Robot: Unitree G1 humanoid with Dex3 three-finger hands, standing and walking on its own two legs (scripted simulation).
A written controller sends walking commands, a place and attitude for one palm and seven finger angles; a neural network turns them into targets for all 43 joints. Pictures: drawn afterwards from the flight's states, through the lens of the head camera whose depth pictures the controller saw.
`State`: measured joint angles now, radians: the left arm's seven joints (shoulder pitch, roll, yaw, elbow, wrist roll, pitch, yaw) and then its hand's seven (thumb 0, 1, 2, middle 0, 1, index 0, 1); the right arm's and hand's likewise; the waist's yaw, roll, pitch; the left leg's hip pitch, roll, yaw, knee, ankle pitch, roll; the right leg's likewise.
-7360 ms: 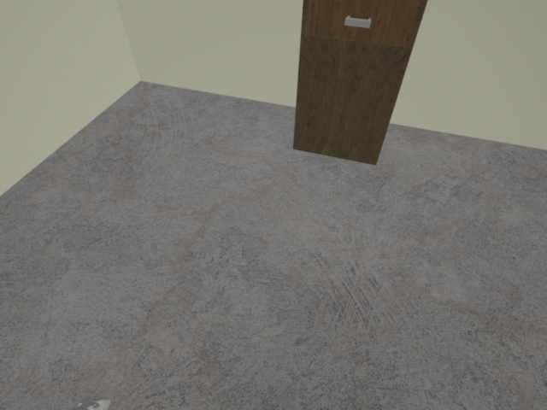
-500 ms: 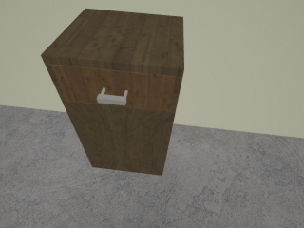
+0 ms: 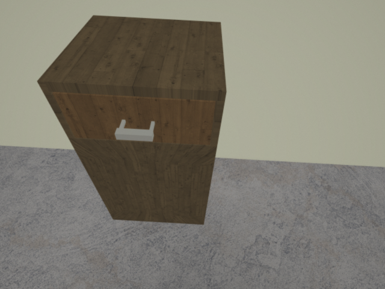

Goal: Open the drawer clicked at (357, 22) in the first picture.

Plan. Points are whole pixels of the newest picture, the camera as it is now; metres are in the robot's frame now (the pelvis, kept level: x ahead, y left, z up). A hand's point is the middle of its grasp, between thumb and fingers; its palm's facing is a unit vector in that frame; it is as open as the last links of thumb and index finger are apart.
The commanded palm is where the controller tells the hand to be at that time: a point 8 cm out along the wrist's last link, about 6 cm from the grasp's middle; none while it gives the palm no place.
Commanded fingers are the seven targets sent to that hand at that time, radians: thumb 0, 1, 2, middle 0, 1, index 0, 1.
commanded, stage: look again from close up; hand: left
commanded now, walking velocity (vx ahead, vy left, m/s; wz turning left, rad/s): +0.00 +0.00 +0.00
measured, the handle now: (136, 129) +0.53 +0.20 -0.02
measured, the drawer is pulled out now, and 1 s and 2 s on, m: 0.00 0.00 0.00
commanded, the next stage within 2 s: shuffle to correct the standing spot in 0.58 s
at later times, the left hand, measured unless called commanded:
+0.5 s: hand out of the picture +0.01 +0.17 -0.18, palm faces +0.02 -0.98 -0.20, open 7.4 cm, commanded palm none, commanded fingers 0.00 0.90 0.90 -0.20 -0.30 -0.20 -0.30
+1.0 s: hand out of the picture -0.10 +0.17 -0.18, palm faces +0.06 -0.98 -0.17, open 7.4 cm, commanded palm none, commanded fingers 0.00 0.90 0.90 -0.20 -0.30 -0.20 -0.30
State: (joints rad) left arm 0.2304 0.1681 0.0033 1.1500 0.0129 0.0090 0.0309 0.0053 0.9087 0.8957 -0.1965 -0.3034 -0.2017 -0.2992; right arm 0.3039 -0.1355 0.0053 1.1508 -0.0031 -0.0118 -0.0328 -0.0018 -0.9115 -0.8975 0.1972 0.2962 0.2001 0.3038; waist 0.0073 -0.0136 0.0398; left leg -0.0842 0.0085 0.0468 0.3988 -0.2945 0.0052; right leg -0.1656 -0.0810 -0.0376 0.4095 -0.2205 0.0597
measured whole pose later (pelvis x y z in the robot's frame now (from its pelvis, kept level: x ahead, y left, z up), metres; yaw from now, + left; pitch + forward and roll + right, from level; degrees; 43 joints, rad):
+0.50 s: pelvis -0.03 -0.01 -0.01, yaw +0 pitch -3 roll -1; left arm 0.28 0.19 -0.01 0.99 0.02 0.01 0.03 0.01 0.90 0.90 -0.20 -0.30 -0.20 -0.30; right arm 0.24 -0.20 -0.01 0.99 -0.01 0.01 -0.01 0.00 -0.91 -0.90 0.20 0.30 0.20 0.30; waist 0.00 -0.02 -0.01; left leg -0.17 0.03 0.04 0.56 -0.34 0.00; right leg -0.23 -0.06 -0.04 0.53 -0.24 0.04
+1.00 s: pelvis -0.03 +0.00 -0.01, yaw +0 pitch -2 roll -1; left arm 0.45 0.14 0.02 1.09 0.03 0.01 0.02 0.01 0.91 0.90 -0.20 -0.30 -0.20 -0.30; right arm 0.41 -0.15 -0.02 1.11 -0.02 0.02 -0.01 0.00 -0.91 -0.90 0.20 0.30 0.20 0.30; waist 0.00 0.01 0.00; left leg -0.19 0.03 0.04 0.56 -0.34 0.02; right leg -0.25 -0.05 -0.01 0.54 -0.31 0.02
